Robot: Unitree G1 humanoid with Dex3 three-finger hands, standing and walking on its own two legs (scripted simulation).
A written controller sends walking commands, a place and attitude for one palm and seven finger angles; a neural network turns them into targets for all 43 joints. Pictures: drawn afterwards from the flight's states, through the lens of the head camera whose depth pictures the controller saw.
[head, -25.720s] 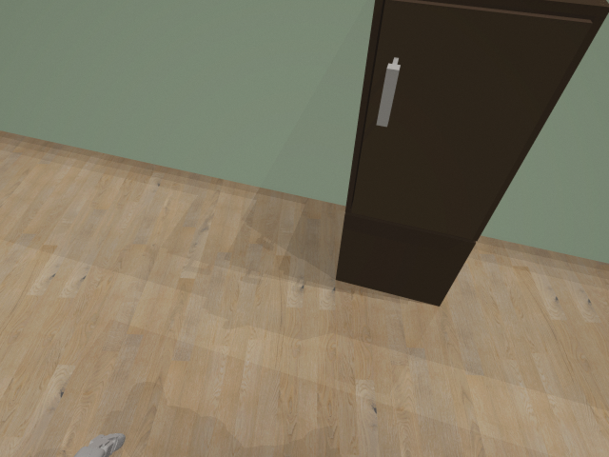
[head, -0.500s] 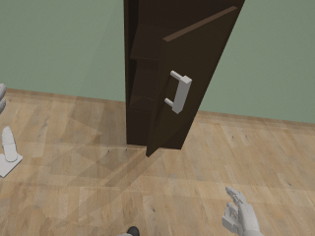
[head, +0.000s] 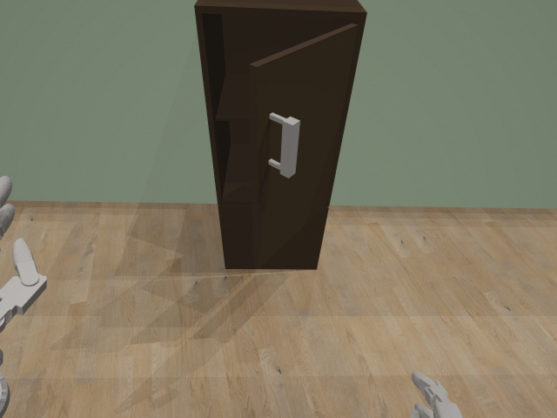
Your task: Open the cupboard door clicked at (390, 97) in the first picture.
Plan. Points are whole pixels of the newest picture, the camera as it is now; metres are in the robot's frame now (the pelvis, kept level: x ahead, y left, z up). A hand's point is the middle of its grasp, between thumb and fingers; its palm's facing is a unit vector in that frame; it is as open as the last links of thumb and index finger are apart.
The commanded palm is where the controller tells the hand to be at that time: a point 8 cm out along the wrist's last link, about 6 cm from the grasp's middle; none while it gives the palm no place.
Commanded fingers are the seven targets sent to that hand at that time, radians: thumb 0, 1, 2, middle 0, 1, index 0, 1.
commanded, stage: stop stepping back and stand still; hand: left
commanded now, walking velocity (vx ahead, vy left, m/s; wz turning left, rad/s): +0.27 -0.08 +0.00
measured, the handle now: (281, 145) +0.63 +0.00 +0.08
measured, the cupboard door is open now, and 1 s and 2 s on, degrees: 50 50 50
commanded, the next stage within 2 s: let the arm hang, fingers relaxed in 1.60 s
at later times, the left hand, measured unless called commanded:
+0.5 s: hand (17, 342) +0.15 +0.24 +0.18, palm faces +0.44 -0.78 -0.44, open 7.4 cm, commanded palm +0.09 +0.30 +0.19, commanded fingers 0.00 0.90 0.90 -0.20 -0.30 -0.20 -0.30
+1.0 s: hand out of the picture +0.16 +0.30 +0.17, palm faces +0.41 -0.76 -0.51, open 7.4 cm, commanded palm +0.10 +0.34 +0.19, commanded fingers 0.00 0.90 0.90 -0.20 -0.30 -0.20 -0.30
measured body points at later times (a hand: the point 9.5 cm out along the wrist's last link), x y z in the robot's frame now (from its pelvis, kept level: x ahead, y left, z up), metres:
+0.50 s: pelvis -0.04 -0.01 +0.02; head -0.03 -0.02 +0.47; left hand +0.12 +0.28 +0.20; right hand +0.12 -0.27 -0.07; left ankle -0.05 +0.14 -0.71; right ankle -0.02 -0.08 -0.73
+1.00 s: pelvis -0.03 +0.03 +0.01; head +0.00 +0.04 +0.46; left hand +0.13 +0.34 +0.20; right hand +0.15 -0.19 -0.07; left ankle -0.06 +0.14 -0.73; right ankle -0.02 -0.08 -0.73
